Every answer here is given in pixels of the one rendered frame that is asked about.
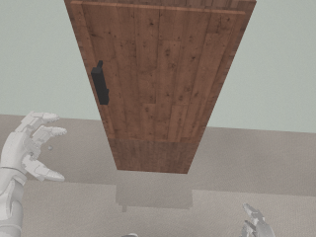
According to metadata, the right robot hand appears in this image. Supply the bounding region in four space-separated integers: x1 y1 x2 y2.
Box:
239 203 276 237

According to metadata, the handle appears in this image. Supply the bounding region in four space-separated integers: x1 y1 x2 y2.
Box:
91 60 110 106

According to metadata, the cupboard door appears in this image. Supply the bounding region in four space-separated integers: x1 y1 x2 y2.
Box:
70 0 246 143

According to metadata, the robot left forearm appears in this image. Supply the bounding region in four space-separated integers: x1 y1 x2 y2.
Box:
0 167 27 237

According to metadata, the left robot hand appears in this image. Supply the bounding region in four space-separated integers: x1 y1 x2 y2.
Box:
0 111 67 182

